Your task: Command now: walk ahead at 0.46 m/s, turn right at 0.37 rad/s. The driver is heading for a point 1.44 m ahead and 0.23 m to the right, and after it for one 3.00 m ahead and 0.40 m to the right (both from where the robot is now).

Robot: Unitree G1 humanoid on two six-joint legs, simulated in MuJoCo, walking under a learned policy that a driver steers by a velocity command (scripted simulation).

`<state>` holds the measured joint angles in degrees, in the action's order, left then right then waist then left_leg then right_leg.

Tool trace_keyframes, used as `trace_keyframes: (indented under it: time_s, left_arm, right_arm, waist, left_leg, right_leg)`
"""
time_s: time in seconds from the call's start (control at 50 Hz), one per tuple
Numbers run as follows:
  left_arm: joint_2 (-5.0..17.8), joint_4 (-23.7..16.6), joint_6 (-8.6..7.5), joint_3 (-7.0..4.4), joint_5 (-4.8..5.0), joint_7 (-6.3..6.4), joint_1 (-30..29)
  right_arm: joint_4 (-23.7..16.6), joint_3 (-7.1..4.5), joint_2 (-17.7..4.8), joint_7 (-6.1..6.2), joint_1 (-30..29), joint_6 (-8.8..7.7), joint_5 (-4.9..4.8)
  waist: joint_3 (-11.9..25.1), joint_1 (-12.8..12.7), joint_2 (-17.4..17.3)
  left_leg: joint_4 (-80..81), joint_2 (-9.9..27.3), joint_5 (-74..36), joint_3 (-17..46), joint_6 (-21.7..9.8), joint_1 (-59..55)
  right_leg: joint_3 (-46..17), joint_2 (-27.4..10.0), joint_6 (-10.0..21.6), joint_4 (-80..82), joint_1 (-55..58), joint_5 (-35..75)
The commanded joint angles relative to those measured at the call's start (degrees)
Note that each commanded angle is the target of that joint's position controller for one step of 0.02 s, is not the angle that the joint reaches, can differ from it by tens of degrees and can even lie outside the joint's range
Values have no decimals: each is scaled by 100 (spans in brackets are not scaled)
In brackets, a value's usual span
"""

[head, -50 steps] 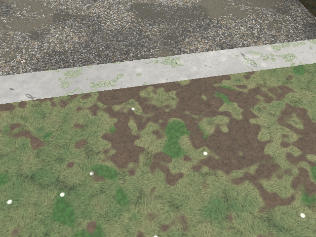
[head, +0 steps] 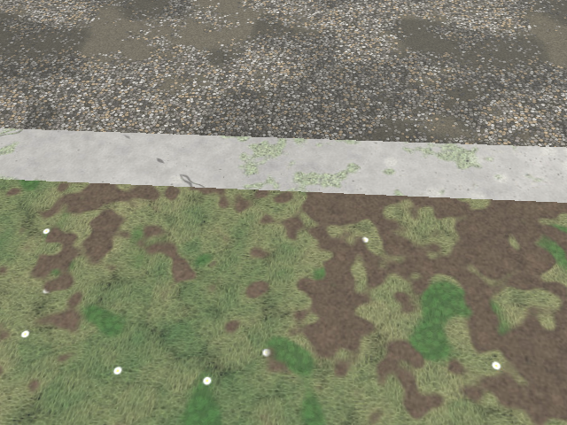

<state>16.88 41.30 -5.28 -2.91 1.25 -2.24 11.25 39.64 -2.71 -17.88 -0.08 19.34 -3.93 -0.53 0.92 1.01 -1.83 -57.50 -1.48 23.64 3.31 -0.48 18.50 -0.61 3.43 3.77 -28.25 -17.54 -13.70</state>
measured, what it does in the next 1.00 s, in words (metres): walks ahead, turning right: left foot, then right foot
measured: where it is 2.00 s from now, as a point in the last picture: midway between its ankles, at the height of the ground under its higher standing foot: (374, 241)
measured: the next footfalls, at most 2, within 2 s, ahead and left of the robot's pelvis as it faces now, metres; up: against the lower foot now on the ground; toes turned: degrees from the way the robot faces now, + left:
left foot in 0.36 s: +0.39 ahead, +0.09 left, +0.00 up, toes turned -16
right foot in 0.84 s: +0.55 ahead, -0.27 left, +0.00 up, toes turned -27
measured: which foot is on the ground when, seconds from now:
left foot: up 0.00-0.34, down 0.36-0.84, up 0.86-1.00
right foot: down 0.00-0.36, up 0.38-0.82, down 0.84-1.00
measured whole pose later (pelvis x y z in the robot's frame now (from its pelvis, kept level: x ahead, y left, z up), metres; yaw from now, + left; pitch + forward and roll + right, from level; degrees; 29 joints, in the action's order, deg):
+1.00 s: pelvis +0.51 -0.15 +0.00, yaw -22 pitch +1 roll +0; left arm 15.1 39.1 -3.7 -2.2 -0.5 -1.4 11.2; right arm 47.5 -3.0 -18.1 -0.7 17.2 -3.7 -2.0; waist -3.2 0.9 -1.8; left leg -66.2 4.3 20.7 2.2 -0.1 25.4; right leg 4.9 0.0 2.7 -27.4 -17.7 -10.9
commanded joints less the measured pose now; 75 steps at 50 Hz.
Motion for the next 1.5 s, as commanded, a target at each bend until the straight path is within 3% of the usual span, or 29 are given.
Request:
trace_keyframes:
  time_s: [0.02, 0.1, 0.18, 0.28, 0.34, 0.36, 0.38, 0.4, 0.42, 0.44, 0.48, 0.56, 0.76, 0.8, 0.84, 0.86, 0.88, 0.9, 0.92, 1.0, 1.1, 1.26, 1.32, 1.36, 1.38, 1.4, 1.42, 1.44, 1.5]
  left_arm:
    - [776, -217, 70, -205, -63, 75, 774]
    - [810, -218, 122, -187, -34, 208, 621]
    - [974, -42, 177, -253, 16, 323, 909]
    - [967, 118, 243, -284, 93, 382, 1222]
    - [866, 34, 296, -278, 26, 352, 1017]
    - [602, -146, 300, -175, -86, 319, 921]
    - [-16, -233, 246, 12, -2, 303, 1826]
    - [459, -168, 227, -34, 114, 303, 1932]
    - [870, -205, 248, -158, 160, 299, 1313]
    - [904, -303, 268, -171, 97, 307, 881]
    - [739, -437, 301, -197, 20, 263, 587]
    - [330, -585, 440, -100, 12, 220, 410]
    - [296, -1039, 238, 20, -16, -40, -1103]
    - [442, -1076, 219, -50, -67, -43, -992]
    - [908, -648, 215, -314, -102, 37, 484]
    - [1463, -504, 249, -466, -195, 143, 1437]
    - [1714, -550, 255, -455, -205, 163, 1465]
    - [1167, -564, 214, -325, -182, 146, 1363]
    - [976, -489, 181, -254, -143, 140, 1082]
    - [418, -399, -17, -144, -205, 89, 189]
    - [514, -79, -143, -225, -242, 192, 184]
    - [895, 334, 81, -378, -58, 283, 734]
    - [1100, 364, 235, -422, 14, 333, 675]
    - [1182, 303, 326, -417, 85, 372, 386]
    - [1004, 253, 296, -344, 54, 394, 409]
    - [117, 13, 181, -93, -278, 330, 1113]
    - [414, -140, -40, -77, -91, 287, 834]
    - [829, -241, -150, -187, 133, 290, 249]
    - [766, -281, -125, -227, -73, 468, 92]
  right_arm:
    - [-801, -158, -670, -56, -843, -340, 94]
    - [-824, -108, -417, -83, -958, -281, 164]
    - [-1001, 18, -131, -114, -1892, -316, 112]
    - [-1039, -110, -427, -153, -2200, -353, -11]
    - [-797, -314, -768, -71, -1112, -383, 21]
    - [-712, -395, -1018, -10, -170, -367, 112]
    - [-541, -473, -1420, -17, 331, -297, 184]
    - [-533, -391, -961, -56, 327, -266, 78]
    - [-583, -292, -575, -21, -27, -233, 57]
    - [-557, -249, -468, -12, -319, -195, 77]
    - [-423, -188, -298, -20, -619, -196, 148]
    - [-178, -266, -430, -37, -750, -309, 63]
    - [455, -390, -1017, -68, -109, -144, -139]
    - [593, -389, -1121, -61, -8, -45, -204]
    - [666, -274, -969, -36, 1, 8, -186]
    - [473, -99, -542, -40, 87, -39, -38]
    - [416, 62, -63, -64, 609, -134, -24]
    - [467, -125, -752, -79, 153, -178, -201]
    - [307, -169, -831, -86, -209, -192, -283]
    - [445, -172, -467, -34, -68, 43, -150]
    - [282, -137, -209, -25, -509, 192, -103]
    - [-274, -15, -35, -333, -1809, 139, -60]
    - [-409, -112, -221, -410, -1606, 179, -43]
    - [-121, -361, -602, -328, -248, 227, -57]
    - [91, -554, -999, -203, 606, 269, -110]
    - [49, -664, -1708, -125, 472, 254, -189]
    - [-212, -556, -1464, -203, 576, 123, -102]
    - [-146, -465, -1049, -230, 370, 65, -29]
    - [-376, -250, -407, -123, -500, 98, 74]
  waist:
    - [-138, -451, 430]
    - [-208, -195, 645]
    - [-333, -467, 681]
    - [-281, -424, 794]
    - [367, 212, 833]
    - [1294, 638, 508]
    - [2266, 307, -1273]
    - [2211, 310, -1446]
    - [1216, 421, -743]
    - [605, 351, -259]
    - [-13, 74, -289]
    - [-330, -89, -322]
    - [-606, 290, -47]
    - [-455, 77, -162]
    - [471, -749, -158]
    - [1366, -1044, 552]
    - [2187, -679, 1635]
    - [1845, -944, 986]
    - [970, -803, 981]
    - [203, -133, 817]
    - [-314, -81, 525]
    - [-758, -527, 346]
    - [-395, -264, 532]
    - [359, 537, 580]
    - [782, 945, 225]
    - [1188, 164, -1463]
    - [2384, 440, -860]
    - [1584, 561, -157]
    - [391, -76, 90]
  left_leg:
    - [-595, 481, -572, 174, 41, 3002]
    - [429, 433, -1065, -94, 338, 2338]
    - [2147, 95, -2452, -229, 436, 1399]
    - [2944, 17, -2643, 114, 223, 771]
    - [3228, 82, -2275, -34, -198, -835]
    - [2944, 874, -1945, 669, -579, -2454]
    - [3203, 2393, -1059, 3223, -1507, -4555]
    - [3762, 2638, 108, 4335, -1582, -4340]
    - [3925, 2361, 274, 3403, -1322, -3503]
    - [4004, 2110, -369, 2562, -1147, -2687]
    - [4361, 1696, -1347, 1553, -1040, -1537]
    - [4908, 1672, -1992, 614, -1180, -933]
    - [4849, 1713, -2722, -533, -945, -1730]
    - [4334, 1778, -3883, -459, -867, -2008]
    - [2519, 1342, -4939, -787, -558, -1371]
    - [533, 903, -3108, -944, -231, 248]
    - [-1136, 8, 1032, -278, 26, 1693]
    - [-1694, 215, 969, 414, 5, 2175]
    - [-1643, 480, 511, 258, -39, 2504]
    - [-1013, 958, -805, 201, 58, 1591]
    - [-15, 923, -1854, 339, 197, 2048]
    - [1961, 701, -2437, -380, -161, 2233]
    - [2012, 262, -1637, -822, -436, 1561]
    - [2169, -247, -1549, -1074, -740, -206]
    - [2518, -88, -2034, -519, -1023, -1808]
    - [2667, 1437, -2245, 2312, -2017, -3643]
    - [3764, 2105, -1077, 4441, -2601, -4155]
    - [4025, 2022, -1319, 3762, -2241, -3637]
    - [3874, 1307, -2857, 2053, -1768, -1426]
  right_leg:
    - [-2652, -1688, 1230, 1478, 2339, 131]
    - [-1890, -1264, 1160, 1678, 1386, 1567]
    - [-1410, -859, 830, 1555, 597, 1878]
    - [-2062, -1198, 589, 1149, 1074, 1584]
    - [-1936, -902, 289, -182, 1120, 2937]
    - [-1715, -589, 128, -1633, 407, 2211]
    - [-1079, 272, -244, -3714, -1615, -1256]
    - [-1106, -83, -299, -4584, -2330, -1932]
    - [-1005, -364, -328, -4791, -2597, -1416]
    - [-766, -591, -356, -4664, -2501, -966]
    - [-694, -898, -363, -4225, -2146, -588]
    - [-521, -1084, -442, -3536, -2088, -297]
    - [-26, -752, -145, -699, -1628, 1027]
    - [176, -559, 26, -392, -1153, 492]
    - [386, -285, 295, -89, 1197, 837]
    - [-1176, -1591, 761, -224, 3199, 869]
    - [-3708, -2801, 1457, 560, 4073, 35]
    - [-3583, -2688, 1294, 834, 3674, -271]
    - [-2583, -2481, 1072, 919, 3002, 62]
    - [-971, -1886, 823, 1700, 1196, 1012]
    - [143, -1782, 745, 2106, 1081, 1717]
    - [1042, -1989, 506, 1844, 2060, 2196]
    - [1248, -2023, 346, 915, 2328, 4304]
    - [1453, -1749, 101, -952, 1928, 5385]
    - [1478, -1494, -191, -2554, 777, 4156]
    - [1127, -403, -638, -4836, -1695, -1769]
    - [-380, -24, -615, -5645, -2397, -2276]
    - [-532, -358, -460, -5517, -2811, -1766]
    - [-545, -896, -383, -4440, -2138, -827]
